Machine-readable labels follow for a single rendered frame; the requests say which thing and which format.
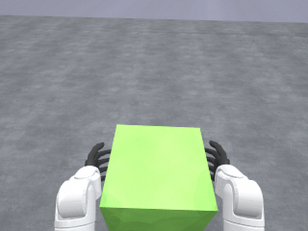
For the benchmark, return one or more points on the right robot forearm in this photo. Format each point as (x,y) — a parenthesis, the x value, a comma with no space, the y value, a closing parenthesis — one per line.
(242,200)

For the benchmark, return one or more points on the robot right hand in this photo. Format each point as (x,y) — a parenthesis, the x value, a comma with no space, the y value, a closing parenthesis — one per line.
(219,160)

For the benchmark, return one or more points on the left robot forearm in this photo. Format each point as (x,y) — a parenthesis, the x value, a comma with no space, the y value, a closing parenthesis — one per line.
(76,201)

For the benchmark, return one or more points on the carton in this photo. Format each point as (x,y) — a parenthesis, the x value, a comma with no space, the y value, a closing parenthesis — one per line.
(157,179)

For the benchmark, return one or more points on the robot left hand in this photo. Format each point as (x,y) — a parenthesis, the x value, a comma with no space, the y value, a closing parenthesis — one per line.
(93,157)

